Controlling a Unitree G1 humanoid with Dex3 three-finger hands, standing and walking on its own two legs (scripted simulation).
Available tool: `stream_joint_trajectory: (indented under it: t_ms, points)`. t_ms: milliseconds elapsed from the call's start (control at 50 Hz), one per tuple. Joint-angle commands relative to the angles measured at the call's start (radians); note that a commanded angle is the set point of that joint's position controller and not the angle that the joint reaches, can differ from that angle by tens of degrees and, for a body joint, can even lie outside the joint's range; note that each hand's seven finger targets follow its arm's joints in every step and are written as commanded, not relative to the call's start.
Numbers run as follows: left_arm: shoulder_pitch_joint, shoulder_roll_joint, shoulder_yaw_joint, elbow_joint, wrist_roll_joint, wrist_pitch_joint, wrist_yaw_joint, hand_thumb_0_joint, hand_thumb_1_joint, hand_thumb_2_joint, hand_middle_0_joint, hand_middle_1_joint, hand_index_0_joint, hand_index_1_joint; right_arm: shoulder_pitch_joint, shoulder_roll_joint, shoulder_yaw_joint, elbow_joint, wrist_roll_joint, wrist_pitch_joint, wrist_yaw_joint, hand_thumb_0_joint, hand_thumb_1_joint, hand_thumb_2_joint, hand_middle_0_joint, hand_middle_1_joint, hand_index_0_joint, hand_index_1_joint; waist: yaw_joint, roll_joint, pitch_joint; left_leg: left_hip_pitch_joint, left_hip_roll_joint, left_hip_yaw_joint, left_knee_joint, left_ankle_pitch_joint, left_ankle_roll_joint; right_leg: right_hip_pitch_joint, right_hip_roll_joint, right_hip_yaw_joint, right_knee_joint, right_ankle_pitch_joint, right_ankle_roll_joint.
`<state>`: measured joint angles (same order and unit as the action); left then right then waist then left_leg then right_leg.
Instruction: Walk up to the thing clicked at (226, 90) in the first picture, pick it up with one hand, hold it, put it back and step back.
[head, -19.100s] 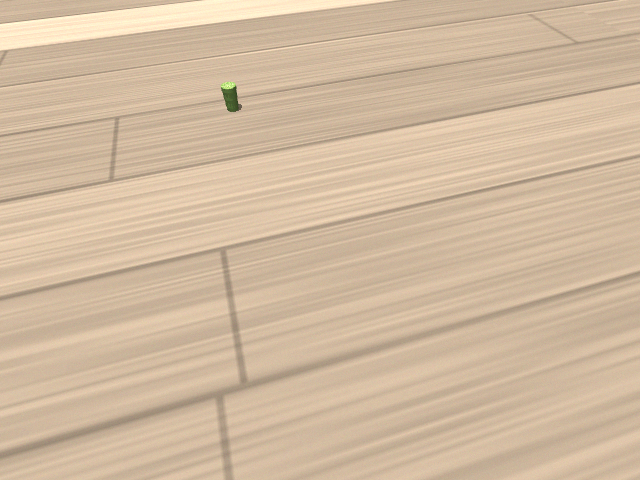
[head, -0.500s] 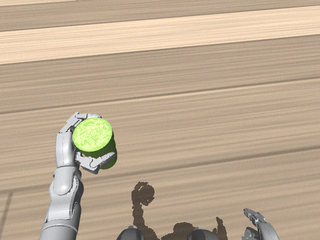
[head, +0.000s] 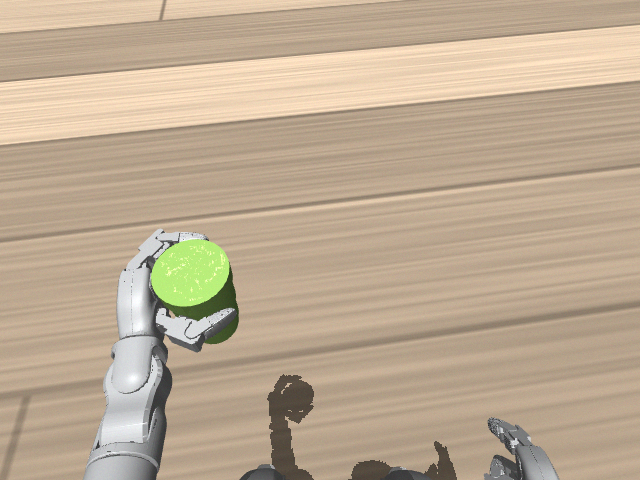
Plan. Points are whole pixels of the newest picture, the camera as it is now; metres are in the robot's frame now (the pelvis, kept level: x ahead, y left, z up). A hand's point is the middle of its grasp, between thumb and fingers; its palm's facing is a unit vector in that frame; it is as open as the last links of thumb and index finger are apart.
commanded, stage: hold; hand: left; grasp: from the side
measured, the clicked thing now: (204, 299) +0.33 +0.16 +0.03
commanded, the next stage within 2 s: none
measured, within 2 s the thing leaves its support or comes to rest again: neither
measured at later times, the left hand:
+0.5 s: hand (191, 289) +0.33 +0.17 +0.06, palm faces +0.14 -0.99 -0.03, open 11.1 cm
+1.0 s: hand (190, 290) +0.32 +0.17 +0.06, palm faces +0.15 -0.99 -0.03, open 11.1 cm
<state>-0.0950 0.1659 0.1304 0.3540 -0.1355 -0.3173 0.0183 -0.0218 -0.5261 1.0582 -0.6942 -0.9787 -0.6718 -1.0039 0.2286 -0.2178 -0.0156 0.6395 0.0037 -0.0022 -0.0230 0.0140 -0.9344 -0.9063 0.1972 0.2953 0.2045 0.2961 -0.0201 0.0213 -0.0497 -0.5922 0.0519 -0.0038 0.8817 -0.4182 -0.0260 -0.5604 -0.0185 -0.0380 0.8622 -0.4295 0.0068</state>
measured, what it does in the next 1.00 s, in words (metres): stands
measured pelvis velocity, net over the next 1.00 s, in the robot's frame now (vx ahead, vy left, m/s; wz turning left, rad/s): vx -0.01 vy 0.00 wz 0.00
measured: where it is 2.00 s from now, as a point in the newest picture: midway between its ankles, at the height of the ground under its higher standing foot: outside the picture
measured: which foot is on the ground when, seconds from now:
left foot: down 0.00-1.00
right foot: down 0.00-1.00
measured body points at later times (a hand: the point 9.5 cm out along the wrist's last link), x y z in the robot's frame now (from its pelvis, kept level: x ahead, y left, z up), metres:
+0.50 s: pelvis +0.00 +0.00 +0.00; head +0.04 +0.00 +0.45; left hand +0.31 +0.22 +0.07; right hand +0.13 -0.24 -0.11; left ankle +0.01 +0.13 -0.70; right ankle +0.00 -0.12 -0.70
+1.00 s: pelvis -0.01 +0.00 +0.01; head +0.03 +0.00 +0.45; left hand +0.31 +0.22 +0.07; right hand +0.13 -0.24 -0.10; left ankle +0.01 +0.13 -0.70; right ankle +0.00 -0.12 -0.70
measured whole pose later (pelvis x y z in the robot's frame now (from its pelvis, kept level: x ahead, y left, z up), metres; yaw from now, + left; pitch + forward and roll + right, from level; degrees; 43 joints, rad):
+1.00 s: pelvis -0.01 +0.00 +0.01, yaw +0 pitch +6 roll -1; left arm -0.12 0.17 0.14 0.40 -0.14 -0.34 0.01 -0.02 -0.52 1.06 -0.69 -0.99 -0.67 -1.01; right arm 0.22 -0.22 -0.02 0.65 0.00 -0.01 -0.02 0.01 -0.93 -0.91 0.20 0.30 0.20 0.30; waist -0.02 0.02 -0.03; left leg -0.55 0.05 0.00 0.84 -0.39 -0.02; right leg -0.52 -0.02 -0.04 0.82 -0.40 0.01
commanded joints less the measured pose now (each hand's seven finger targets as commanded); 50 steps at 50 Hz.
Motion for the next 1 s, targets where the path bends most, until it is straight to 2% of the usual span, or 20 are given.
stream_joint_trajectory:
  t_ms: [0,60,100,160,200,280,320,360,400,460,500,560,620,660,700,780,800,820,940,980]
  points:
    - [-0.244,0.102,0.036,-0.201,-0.016,-0.069,0.003,0.000,0.047,1.133,-1.223,-1.342,-1.240,-1.341,-0.027,-0.124,-0.037,-0.118,0.002,-0.038,-0.009,0.000,-0.929,-0.905,0.199,0.300,0.199,0.300,-0.012,-0.050,-0.251,0.142,-0.038,0.011,-0.122,0.247,0.032,0.141,0.026,0.003,-0.143,0.315,0.001]
    - [-0.286,0.142,0.063,-0.242,-0.009,-0.075,0.008,0.000,0.042,1.127,-1.210,-1.331,-1.226,-1.330,-0.044,-0.127,-0.040,-0.123,0.003,-0.039,-0.010,0.000,-0.926,-0.905,0.199,0.300,0.199,0.300,-0.001,-0.014,-0.232,0.140,-0.039,0.015,-0.139,0.196,0.029,0.119,0.023,0.006,-0.156,0.259,-0.004]
    - [-0.243,0.103,0.026,-0.217,-0.005,-0.072,0.001,0.000,0.044,1.131,-1.218,-1.345,-1.236,-1.343,-0.043,-0.127,-0.040,-0.125,0.000,-0.041,-0.008,0.000,-0.926,-0.904,0.199,0.300,0.199,0.300,-0.007,-0.009,-0.236,0.164,-0.037,0.011,-0.148,0.201,0.026,0.121,0.029,-0.001,-0.151,0.256,-0.009]
    - [-0.257,0.126,0.055,-0.220,-0.015,-0.074,-0.002,0.000,0.063,1.141,-1.218,-1.343,-1.235,-1.342,-0.035,-0.132,-0.043,-0.124,0.003,-0.043,-0.006,0.000,-0.926,-0.905,0.199,0.300,0.199,0.300,-0.004,-0.020,-0.266,0.170,-0.036,0.008,-0.147,0.237,0.028,0.152,0.029,0.000,-0.148,0.292,-0.008]
    - [-0.284,0.107,0.026,-0.240,-0.015,-0.080,-0.003,0.000,0.045,1.141,-1.223,-1.349,-1.239,-1.350,-0.037,-0.126,-0.038,-0.124,0.002,-0.043,-0.006,0.000,-0.933,-0.907,0.199,0.300,0.199,0.300,-0.011,-0.006,-0.269,0.184,-0.037,0.010,-0.146,0.247,0.027,0.143,0.029,0.001,-0.152,0.301,-0.007]
    - [-0.301,0.133,0.055,-0.229,-0.014,-0.083,-0.001,0.000,0.071,1.145,-1.223,-1.349,-1.239,-1.348,-0.038,-0.130,-0.041,-0.115,0.002,-0.048,-0.009,0.000,-0.927,-0.906,0.199,0.300,0.199,0.300,-0.012,-0.026,-0.240,0.164,-0.037,0.012,-0.142,0.246,0.032,0.133,0.024,0.005,-0.156,0.312,-0.002]
    - [-0.262,0.103,0.034,-0.184,-0.013,-0.088,-0.007,0.000,0.030,1.148,-1.217,-1.349,-1.233,-1.350,-0.042,-0.124,-0.036,-0.117,-0.001,-0.046,-0.006,0.000,-0.928,-0.906,0.199,0.300,0.199,0.300,-0.013,-0.012,-0.225,0.163,-0.037,0.010,-0.147,0.225,0.029,0.121,0.026,0.001,-0.153,0.282,-0.006]
    - [-0.286,0.130,0.063,-0.222,-0.018,-0.097,-0.002,0.000,0.085,1.147,-1.226,-1.352,-1.243,-1.350,-0.040,-0.130,-0.041,-0.117,0.000,-0.049,-0.004,0.000,-0.926,-0.905,0.199,0.300,0.199,0.300,0.006,-0.007,-0.259,0.172,-0.037,0.010,-0.151,0.224,0.025,0.142,0.028,0.000,-0.153,0.274,-0.010]
    - [-0.271,0.105,0.033,-0.193,-0.014,-0.096,-0.008,0.000,0.073,1.155,-1.231,-1.361,-1.249,-1.359,-0.041,-0.130,-0.039,-0.121,-0.001,-0.050,-0.002,0.000,-0.931,-0.907,0.199,0.300,0.199,0.300,-0.007,-0.020,-0.247,0.173,-0.037,0.008,-0.158,0.214,0.027,0.140,0.029,0.000,-0.160,0.268,-0.008]
    - [-0.290,0.136,0.049,-0.234,-0.012,-0.100,-0.007,0.000,0.083,1.151,-1.227,-1.351,-1.243,-1.350,-0.038,-0.132,-0.042,-0.115,0.002,-0.047,-0.004,0.000,-0.928,-0.907,0.199,0.300,0.199,0.300,0.001,0.002,-0.263,0.192,-0.033,0.004,-0.166,0.219,0.021,0.141,0.032,-0.005,-0.157,0.262,-0.013]
    - [-0.250,0.085,0.016,-0.177,-0.021,-0.092,-0.013,0.000,0.078,1.165,-1.228,-1.361,-1.245,-1.361,-0.041,-0.127,-0.036,-0.120,0.003,-0.048,-0.003,0.000,-0.926,-0.907,0.199,0.300,0.199,0.300,-0.011,-0.026,-0.231,0.183,-0.032,0.002,-0.166,0.218,0.024,0.135,0.033,-0.007,-0.161,0.265,-0.010]
    - [-0.301,0.141,0.058,-0.230,-0.020,-0.100,-0.008,0.000,0.046,1.156,-1.223,-1.354,-1.238,-1.355,-0.040,-0.132,-0.041,-0.117,0.006,-0.048,-0.003,0.000,-0.930,-0.907,0.199,0.300,0.199,0.300,0.003,-0.011,-0.245,0.179,-0.034,0.004,-0.165,0.232,0.025,0.148,0.029,-0.004,-0.160,0.278,-0.011]
    - [-0.229,0.086,0.031,-0.144,-0.022,-0.087,-0.013,0.000,0.035,1.157,-1.230,-1.361,-1.246,-1.362,-0.040,-0.127,-0.038,-0.114,0.004,-0.049,0.000,0.000,-0.931,-0.908,0.199,0.300,0.199,0.300,-0.005,-0.041,-0.201,0.154,-0.034,0.006,-0.161,0.233,0.028,0.136,0.028,-0.004,-0.162,0.284,-0.007]
    - [-0.262,0.126,0.059,-0.192,-0.021,-0.098,-0.010,0.000,0.024,1.154,-1.217,-1.353,-1.233,-1.354,-0.041,-0.132,-0.043,-0.120,0.004,-0.046,-0.002,0.000,-0.929,-0.908,0.199,0.300,0.199,0.300,0.004,-0.026,-0.234,0.174,-0.037,0.010,-0.159,0.241,0.029,0.148,0.024,0.000,-0.166,0.293,-0.006]
    - [-0.299,0.122,0.033,-0.242,-0.013,-0.105,-0.012,0.000,0.038,1.135,-1.205,-1.332,-1.221,-1.333,-0.035,-0.126,-0.041,-0.119,0.001,-0.045,-0.002,0.000,-0.931,-0.908,0.199,0.300,0.199,0.300,0.000,-0.007,-0.275,0.194,-0.040,0.013,-0.156,0.258,0.027,0.173,0.022,0.004,-0.164,0.314,-0.006]
    - [-0.276,0.121,0.051,-0.187,-0.017,-0.100,-0.009,0.000,0.027,1.132,-1.199,-1.326,-1.213,-1.328,-0.033,-0.125,-0.039,-0.109,0.000,-0.047,-0.004,0.000,-0.929,-0.908,0.199,0.300,0.199,0.300,-0.007,-0.031,-0.245,0.177,-0.041,0.016,-0.148,0.253,0.033,0.157,0.019,0.008,-0.170,0.323,0.000]
    - [-0.265,0.105,0.032,-0.188,-0.013,-0.099,-0.011,0.000,0.028,1.137,-1.205,-1.340,-1.221,-1.341,-0.039,-0.127,-0.040,-0.111,-0.001,-0.047,-0.002,0.000,-0.930,-0.908,0.199,0.300,0.199,0.300,-0.008,-0.024,-0.249,0.185,-0.039,0.011,-0.156,0.249,0.031,0.161,0.021,0.003,-0.165,0.312,-0.003]
    - [-0.329,0.138,0.048,-0.239,-0.009,-0.106,-0.006,0.000,0.039,1.142,-1.199,-1.331,-1.213,-1.333,-0.033,-0.129,-0.042,-0.107,-0.002,-0.048,-0.003,0.000,-0.928,-0.908,0.199,0.300,0.199,0.300,-0.004,0.005,-0.266,0.192,-0.038,0.012,-0.155,0.255,0.028,0.156,0.022,0.004,-0.162,0.313,-0.007]
    - [-0.327,0.129,0.051,-0.201,-0.015,-0.112,-0.009,0.000,0.059,1.170,-1.238,-1.371,-1.253,-1.372,-0.057,-0.131,-0.043,-0.117,0.001,-0.048,-0.002,0.000,-0.930,-0.908,0.199,0.300,0.199,0.300,-0.005,-0.013,-0.220,0.167,-0.039,0.010,-0.171,0.164,0.027,0.127,0.023,0.000,-0.179,0.216,-0.009]
    - [-0.270,0.116,0.034,-0.177,-0.011,-0.103,-0.015,0.000,0.052,1.168,-1.243,-1.372,-1.258,-1.373,-0.050,-0.132,-0.043,-0.115,0.003,-0.050,-0.003,0.000,-0.932,-0.909,0.199,0.300,0.199,0.300,-0.006,-0.015,-0.241,0.190,-0.039,0.010,-0.173,0.185,0.028,0.140,0.022,0.003,-0.178,0.238,-0.008]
